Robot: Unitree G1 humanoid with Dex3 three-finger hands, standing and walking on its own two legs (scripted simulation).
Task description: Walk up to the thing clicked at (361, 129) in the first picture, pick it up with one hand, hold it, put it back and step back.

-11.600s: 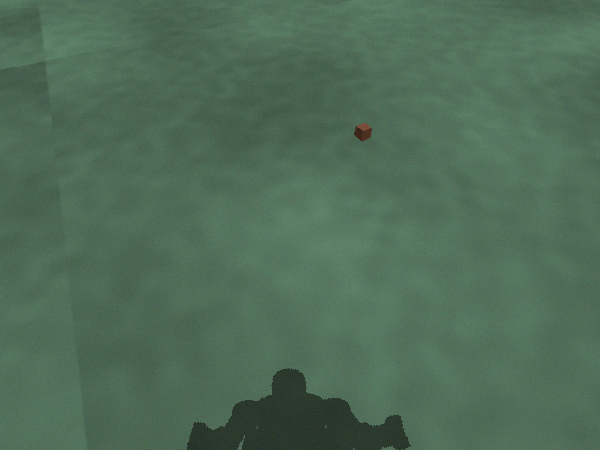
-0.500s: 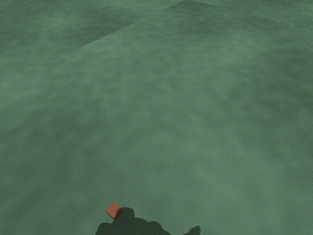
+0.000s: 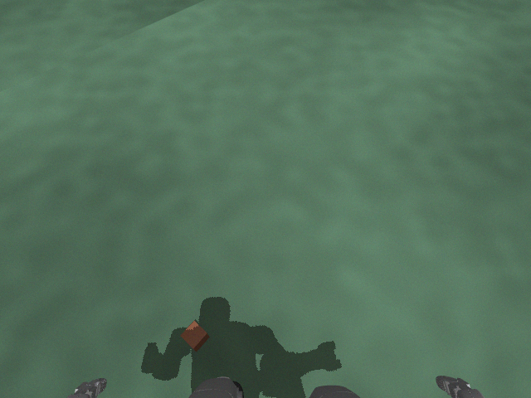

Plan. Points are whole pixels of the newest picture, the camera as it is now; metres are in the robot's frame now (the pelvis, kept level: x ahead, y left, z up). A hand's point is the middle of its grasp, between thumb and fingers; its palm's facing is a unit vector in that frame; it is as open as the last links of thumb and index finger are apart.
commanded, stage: walk up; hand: left
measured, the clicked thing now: (195, 336) +0.34 +0.25 -0.74
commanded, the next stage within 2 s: none
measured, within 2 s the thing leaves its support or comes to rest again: neither
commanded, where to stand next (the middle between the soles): -0.04 +0.02 m, yaw +0 degrees
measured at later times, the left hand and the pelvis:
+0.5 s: hand out of the picture +0.03 +0.30 -0.14, palm faces +0.06 -0.89 -0.45, open 7.4 cm; pelvis -0.03 +0.01 -0.01, yaw +4 degrees
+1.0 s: hand out of the picture +0.03 +0.26 -0.14, palm faces +0.06 -0.94 -0.34, open 7.4 cm; pelvis -0.03 +0.00 +0.01, yaw +3 degrees
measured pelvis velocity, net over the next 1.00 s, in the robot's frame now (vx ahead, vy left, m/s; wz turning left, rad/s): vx -0.03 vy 0.00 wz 0.05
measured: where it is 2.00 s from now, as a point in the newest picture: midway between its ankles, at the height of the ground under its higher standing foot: outside the picture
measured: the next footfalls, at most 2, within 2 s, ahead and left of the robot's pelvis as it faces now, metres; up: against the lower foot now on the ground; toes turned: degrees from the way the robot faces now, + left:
right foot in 0.16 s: +0.04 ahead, -0.13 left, +0.00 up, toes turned +2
left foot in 0.48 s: -0.01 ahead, +0.15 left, +0.00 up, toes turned +0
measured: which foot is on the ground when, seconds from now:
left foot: down 0.00-0.20, up 0.22-0.46, down 0.48-1.00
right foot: up 0.00-0.14, down 0.16-1.00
